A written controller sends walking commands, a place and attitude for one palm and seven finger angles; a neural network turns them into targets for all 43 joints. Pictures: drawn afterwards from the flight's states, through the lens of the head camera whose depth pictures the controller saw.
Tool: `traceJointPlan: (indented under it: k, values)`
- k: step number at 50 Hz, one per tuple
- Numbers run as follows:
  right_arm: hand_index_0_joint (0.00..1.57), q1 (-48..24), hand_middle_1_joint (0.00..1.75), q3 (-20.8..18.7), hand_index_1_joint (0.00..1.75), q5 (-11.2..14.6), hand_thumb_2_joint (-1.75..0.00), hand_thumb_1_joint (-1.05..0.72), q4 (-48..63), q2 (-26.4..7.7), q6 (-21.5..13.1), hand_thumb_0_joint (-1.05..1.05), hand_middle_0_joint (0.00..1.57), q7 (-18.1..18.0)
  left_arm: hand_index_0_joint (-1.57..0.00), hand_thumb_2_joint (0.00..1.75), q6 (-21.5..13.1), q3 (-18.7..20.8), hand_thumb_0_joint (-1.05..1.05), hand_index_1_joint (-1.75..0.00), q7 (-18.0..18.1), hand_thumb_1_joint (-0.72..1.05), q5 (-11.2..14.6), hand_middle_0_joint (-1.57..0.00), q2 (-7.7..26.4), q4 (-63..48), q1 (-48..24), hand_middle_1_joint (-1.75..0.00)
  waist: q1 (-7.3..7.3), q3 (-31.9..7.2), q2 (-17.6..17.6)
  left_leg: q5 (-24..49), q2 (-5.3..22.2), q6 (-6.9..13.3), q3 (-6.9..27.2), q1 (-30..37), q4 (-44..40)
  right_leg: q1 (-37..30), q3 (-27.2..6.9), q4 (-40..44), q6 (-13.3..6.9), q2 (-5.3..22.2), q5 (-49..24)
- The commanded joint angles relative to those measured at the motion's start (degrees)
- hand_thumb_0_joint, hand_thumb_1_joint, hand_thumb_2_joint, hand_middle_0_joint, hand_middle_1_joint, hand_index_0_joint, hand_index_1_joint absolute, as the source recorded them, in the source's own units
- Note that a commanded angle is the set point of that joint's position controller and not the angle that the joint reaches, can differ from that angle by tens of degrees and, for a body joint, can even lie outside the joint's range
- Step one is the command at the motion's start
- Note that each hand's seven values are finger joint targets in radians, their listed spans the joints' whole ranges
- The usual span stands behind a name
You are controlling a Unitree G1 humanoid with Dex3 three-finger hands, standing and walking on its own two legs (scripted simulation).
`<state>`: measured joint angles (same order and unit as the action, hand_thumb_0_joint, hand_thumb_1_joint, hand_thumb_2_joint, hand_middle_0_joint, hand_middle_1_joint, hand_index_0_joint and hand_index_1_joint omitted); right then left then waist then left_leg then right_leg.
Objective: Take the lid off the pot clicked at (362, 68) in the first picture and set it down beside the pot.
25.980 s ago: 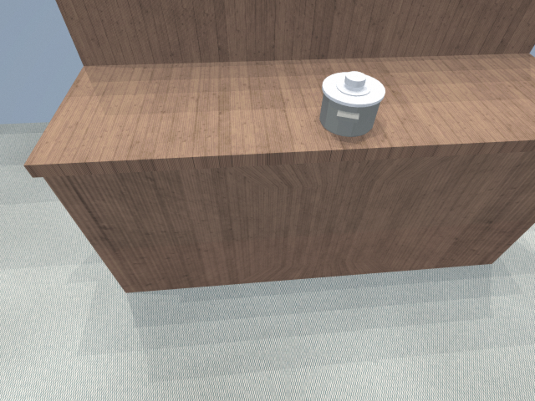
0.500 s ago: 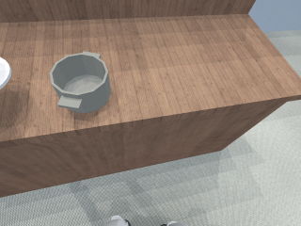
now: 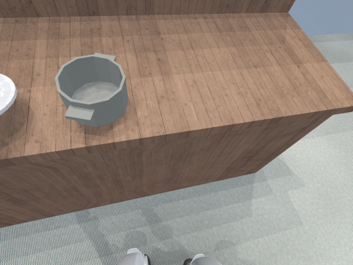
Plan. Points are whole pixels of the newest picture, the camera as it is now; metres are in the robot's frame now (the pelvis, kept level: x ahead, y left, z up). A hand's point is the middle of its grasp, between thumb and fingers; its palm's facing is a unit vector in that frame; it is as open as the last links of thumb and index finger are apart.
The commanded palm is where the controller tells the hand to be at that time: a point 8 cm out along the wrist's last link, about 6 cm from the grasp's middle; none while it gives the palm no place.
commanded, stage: lower the lid onto the table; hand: left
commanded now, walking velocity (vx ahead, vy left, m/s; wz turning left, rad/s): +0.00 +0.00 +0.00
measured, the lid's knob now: out of the picture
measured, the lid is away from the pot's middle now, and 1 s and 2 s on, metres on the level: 0.23 0.24 0.24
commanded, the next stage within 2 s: open the fingers wide in 0.78 s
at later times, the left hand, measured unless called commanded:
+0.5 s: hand out of the picture +0.47 +0.39 +0.08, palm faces -0.46 -0.21 -0.86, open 8.3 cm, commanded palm +0.55 +0.39 +0.16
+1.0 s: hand out of the picture +0.44 +0.39 +0.06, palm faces -0.44 -0.16 -0.88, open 8.3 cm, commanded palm +0.48 +0.37 +0.13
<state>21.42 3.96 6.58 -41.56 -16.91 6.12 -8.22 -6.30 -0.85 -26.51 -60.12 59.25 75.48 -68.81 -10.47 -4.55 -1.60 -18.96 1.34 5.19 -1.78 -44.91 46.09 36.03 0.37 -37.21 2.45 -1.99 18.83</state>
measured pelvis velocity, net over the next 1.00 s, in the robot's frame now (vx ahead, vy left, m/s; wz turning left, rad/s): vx -0.01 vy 0.00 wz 0.00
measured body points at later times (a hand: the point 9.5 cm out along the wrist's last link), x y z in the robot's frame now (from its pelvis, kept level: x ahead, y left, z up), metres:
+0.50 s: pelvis +0.00 +0.00 -0.01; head +0.13 +0.05 +0.42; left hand +0.49 +0.40 +0.13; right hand -0.01 -0.28 -0.11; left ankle +0.03 +0.05 -0.71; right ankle -0.02 -0.17 -0.71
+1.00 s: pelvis -0.01 +0.00 -0.01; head +0.11 +0.04 +0.42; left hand +0.46 +0.39 +0.11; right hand -0.03 -0.28 -0.11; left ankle +0.03 +0.05 -0.71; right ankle -0.02 -0.16 -0.71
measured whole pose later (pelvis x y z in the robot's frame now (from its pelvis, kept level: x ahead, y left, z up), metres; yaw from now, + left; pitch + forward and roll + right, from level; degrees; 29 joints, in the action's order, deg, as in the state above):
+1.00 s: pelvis -0.01 +0.00 -0.01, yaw +0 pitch +20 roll -7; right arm 22.4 2.4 4.6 -40.3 -15.8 10.4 -6.5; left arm -10.9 7.8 -22.3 -60.4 56.7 63.8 -54.9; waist -9.4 -5.7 -2.5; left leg -20.3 1.7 5.1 -0.8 -51.4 51.1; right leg 42.1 1.2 -42.2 1.0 -2.6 20.5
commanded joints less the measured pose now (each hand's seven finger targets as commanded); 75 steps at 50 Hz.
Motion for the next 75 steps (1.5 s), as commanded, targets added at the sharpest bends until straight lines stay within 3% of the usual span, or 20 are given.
traceJointPlan:
  k: [1,7,11,13,15,17,21,29,37,43,44,46,47,48,50,56,60,64,69,75]
  values:
    - [0.2,7.86,0.3,-3.44,0.3,-0.22,-0.9,-0.9,1.65,-12.33,-0.8,0.0,0.2,-1.49,-0.86,0.91,-1.4,4.25,0.0,-1.11,2.73,0.55,1.37,-0.97,21.25,-16.27,-28.0,-1.14,1.04,-26.04,-14.81,19.78,0.83,-2.09,5.31,32.89,-4.77,5.08,3.28,2.56,-3.01,-3.82,-8.11]
    - [0.2,9.21,0.3,-4.19,0.3,-0.89,-0.9,-0.9,0.5,-12.71,-0.69,0.0,0.2,-1.69,-0.86,0.91,-1.91,6.45,0.0,-1.11,3.18,0.55,0.9,-0.97,23.22,-18.83,-29.32,-1.14,0.54,-29.88,-19.94,29.66,1.97,-3.39,6.72,38.94,-2.59,9.28,3.37,1.92,-2.71,-4.1,-9.48]
    - [0.2,8.78,0.3,-3.96,0.3,-0.45,-0.9,-0.9,0.71,-12.04,-0.53,0.0,0.2,-1.31,-0.86,0.91,-1.92,2.59,0.0,-1.11,2.25,0.55,2.06,-0.97,16.57,-15.63,-25.23,-1.14,0.46,-26.05,-17.87,31.73,1.95,-3.65,6.86,37.7,-2.32,11.46,4.25,1.59,-2.88,-4.25,-8.98]
    - [0.2,8.54,0.3,-3.79,0.3,-0.36,-0.9,-0.9,1.28,-12.38,-0.19,0.0,0.2,-1.13,-0.86,0.91,-1.08,1.65,0.0,-1.11,2.21,0.55,1.75,-0.97,15.5,-11.0,-22.26,-1.14,-0.28,-23.06,-14.49,25.3,1.77,-2.98,6.7,34.25,-2.52,12.08,3.98,1.77,-2.9,-4.13,-7.71]
    - [0.2,8.42,0.3,-3.67,0.3,-0.3,-0.9,-0.9,1.47,-12.59,0.13,0.0,0.2,-1.31,-0.86,0.91,-1.28,3.26,0.0,-1.11,2.46,0.55,1.78,-0.97,18.56,-13.03,-23.24,-1.14,-0.11,-24.26,-13.09,21.83,1.25,-2.3,5.76,31.54,-2.43,9.34,3.42,1.46,-2.86,-4.03,-8.3]
    - [0.2,9.45,0.3,-4.17,0.3,-0.92,-0.9,-0.9,0.81,-12.77,0.4,0.0,0.2,-1.5,-0.86,0.91,-1.98,6.44,0.0,-1.11,3.35,0.55,1.28,-0.97,23.08,-19.67,-28.72,-1.14,0.53,-30.83,-18.96,30.05,1.82,-3.18,6.62,37.03,-1.4,9.6,3.33,0.47,-2.74,-4.15,-10.06]
    - [0.2,9.38,0.3,-4.15,0.3,-1.21,-0.9,-0.9,0.59,-12.07,0.03,0.0,0.2,-1.68,-0.86,0.91,-3.33,7.38,0.0,-1.11,3.72,0.55,1.37,-0.97,22.62,-20.93,-28.24,-1.14,0.82,-32.89,-21.28,38.55,2.38,-4.46,7.7,41.2,0.17,12.23,4.07,-0.3,-2.77,-4.48,-9.77]
    - [0.2,8.88,0.3,-3.62,0.3,-1.06,-0.9,-0.9,1.81,-12.23,1.16,0.0,0.2,-0.96,-0.86,0.91,-1.99,4.7,0.0,-1.11,4.7,0.55,-0.26,-0.97,19.42,-12.35,-23.32,-1.14,-0.08,-25.39,-14.59,27.26,1.57,-3.53,7.49,32.47,-0.06,13.29,4.05,-0.57,-3.07,-4.39,-7.45]
    - [0.2,9.66,0.3,-3.85,0.3,-1.3,-0.9,-0.9,1.9,-12.25,1.55,0.0,0.2,-1.42,-0.86,0.91,-2.68,7.56,0.0,-1.11,5.21,0.55,-0.39,-0.97,24.07,-16.77,-26.89,-1.14,-0.45,-32.15,-17.64,27.19,1.51,-3.1,7.0,33.76,1.17,11.81,3.54,-1.93,-2.57,-4.35,-8.29]
    - [0.2,8.66,0.3,-3.06,0.3,-1.1,-0.9,-0.9,1.78,-12.17,1.11,0.0,0.2,-1.5,-0.86,0.91,-3.07,5.77,0.0,-1.11,5.41,0.55,-0.39,-0.97,21.6,-13.11,-22.7,-1.14,-0.69,-26.22,-17.39,20.44,1.59,-2.86,7.29,30.32,0.67,15.0,3.84,-1.87,-3.07,-4.28,-5.28]
    - [0.2,8.63,0.3,-4.77,0.3,-1.67,-0.9,-0.9,4.85,-10.75,1.94,0.0,0.2,0.3,-0.86,0.91,-2.58,10.13,0.0,-1.11,5.63,0.55,0.3,-0.97,18.01,-17.23,-8.65,-1.14,4.74,-29.69,-18.6,30.09,0.37,-3.98,7.51,34.21,0.48,12.06,5.22,-2.51,-4.43,-4.63,-7.03]
    - [0.2,7.66,0.3,-5.45,0.3,-2.83,-0.9,-0.9,4.82,-10.99,3.42,0.0,0.2,0.97,-0.83,0.88,-5.38,13.59,0.0,-1.1,6.56,0.53,0.23,-0.93,20.7,-29.53,-10.33,-1.13,5.52,-37.54,-25.05,47.35,1.71,-6.33,8.32,44.3,2.31,14.4,5.34,-3.22,-4.75,-4.87,-9.02]
    - [0.2,7.45,0.3,-5.82,0.3,-3.16,-0.9,-0.9,4.64,-11.15,4.02,0.0,0.2,1.41,-0.82,0.86,-5.45,15.84,0.0,-1.1,6.97,0.52,0.54,-0.92,23.2,-31.86,-12.96,-1.13,4.66,-38.29,-23.81,47.49,2.23,-6.38,9.3,45.73,2.25,15.11,4.84,-2.35,-4.09,-4.92,-7.57]
    - [0.2,7.28,0.3,-5.93,0.3,-2.87,-0.9,-0.9,4.37,-11.09,4.42,0.0,0.2,1.52,-0.8,0.85,-5.12,14.36,0.0,-1.1,6.87,0.51,1.1,-0.9,20.59,-28.11,-12.69,-1.13,3.12,-34.45,-21.17,42.8,1.75,-5.43,9.12,43.06,2.37,15.95,4.69,-1.5,-3.84,-4.85,-6.65]
    - [0.2,7.04,0.3,-5.82,0.3,-2.21,-0.9,-0.9,4.26,-11.76,4.84,0.0,0.2,1.33,-0.77,0.82,-4.17,15.95,0.0,-1.09,7.37,0.49,2.71,-0.86,22.92,-25.17,-14.97,-1.12,1.78,-30.65,-13.79,29.29,0.55,-2.64,7.11,34.71,1.01,10.61,3.63,-0.23,-3.13,-4.38,-7.72]
    - [0.2,5.97,0.3,-5.18,0.3,-1.99,-0.9,-0.9,3.57,-11.26,3.27,0.0,0.2,1.05,-0.69,0.77,-4.01,8.0,0.0,-1.07,9.87,0.41,-0.21,-0.76,15.28,-24.87,-16.16,-1.09,2.07,-23.93,-19.34,20.58,1.18,-4.01,9.89,37.06,-2.67,17.24,4.65,-0.09,-4.44,-3.88,-1.03]
    - [0.2,5.79,0.3,-5.12,0.3,-1.49,-0.9,-0.9,4.02,-11.65,2.54,0.0,0.2,0.67,-0.64,0.74,-2.54,6.2,0.0,-1.05,9.72,0.36,2.09,-0.7,13.51,-20.43,-16.45,-1.07,0.37,-22.4,-11.19,8.0,0.14,-1.89,8.27,30.54,-3.81,11.93,3.46,1.1,-3.89,-3.32,-1.29]
    - [0.2,5.51,0.3,-5.18,0.3,-1.51,-0.9,-0.9,3.48,-11.56,0.84,0.0,0.2,-0.13,-0.59,0.72,-3.39,3.95,0.0,-1.02,8.88,0.3,3.15,-0.64,11.25,-24.52,-19.84,-1.04,0.44,-25.5,-15.95,10.93,0.96,-2.66,9.76,36.64,-4.46,14.42,3.92,0.58,-3.92,-3.12,-1.16]
    - [0.2,4.93,0.3,-4.56,0.3,-1.05,-0.9,-0.9,3.25,-11.83,0.36,0.0,0.2,-0.5,-0.52,0.68,-2.9,3.88,0.0,-0.99,8.97,0.23,3.43,-0.56,11.23,-19.14,-15.99,-1.01,0.61,-20.06,-9.99,5.24,0.37,-2.07,8.61,29.14,-5.15,12.42,3.56,0.64,-4.04,-2.89,-0.38]
    - [0.2,6.11,0.3,-5.1,0.3,-1.48,-0.9,-0.9,3.08,-11.79,0.88,0.0,0.2,0.05,-0.45,0.66,-2.45,4.35,0.0,-0.95,8.86,0.14,2.09,-0.47,11.61,-19.93,-16.81,-0.96,1.31,-22.8,-11.8,14.21,0.43,-2.5,8.53,32.2,-3.71,12.68,3.71,0.14,-4.19,-3.14,-2.9]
